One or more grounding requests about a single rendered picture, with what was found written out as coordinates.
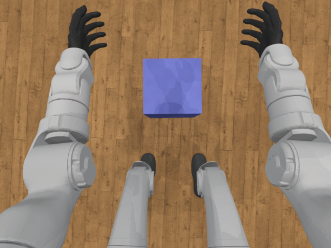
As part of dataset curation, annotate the left robot hand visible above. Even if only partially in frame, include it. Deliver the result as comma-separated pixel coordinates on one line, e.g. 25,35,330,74
68,5,107,58

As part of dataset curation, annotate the robot right forearm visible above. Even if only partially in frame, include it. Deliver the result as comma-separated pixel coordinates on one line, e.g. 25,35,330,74
257,44,331,144

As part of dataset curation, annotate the robot left thigh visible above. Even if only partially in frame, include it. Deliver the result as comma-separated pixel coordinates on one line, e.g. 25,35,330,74
107,166,154,248

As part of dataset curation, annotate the robot left forearm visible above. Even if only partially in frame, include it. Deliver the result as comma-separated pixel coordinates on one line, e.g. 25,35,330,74
23,48,94,188

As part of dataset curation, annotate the right robot upper arm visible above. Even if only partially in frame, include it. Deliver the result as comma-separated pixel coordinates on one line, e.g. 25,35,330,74
265,139,331,248

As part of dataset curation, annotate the right robot hand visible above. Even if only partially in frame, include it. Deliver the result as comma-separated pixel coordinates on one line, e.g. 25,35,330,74
240,2,283,58

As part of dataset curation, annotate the left robot upper arm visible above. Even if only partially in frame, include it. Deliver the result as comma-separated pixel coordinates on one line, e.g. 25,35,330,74
0,142,96,248

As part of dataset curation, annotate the carton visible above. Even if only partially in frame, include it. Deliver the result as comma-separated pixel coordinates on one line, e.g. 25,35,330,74
143,58,202,118

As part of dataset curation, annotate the robot left shin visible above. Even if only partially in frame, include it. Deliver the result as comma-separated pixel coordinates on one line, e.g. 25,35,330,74
126,161,151,178

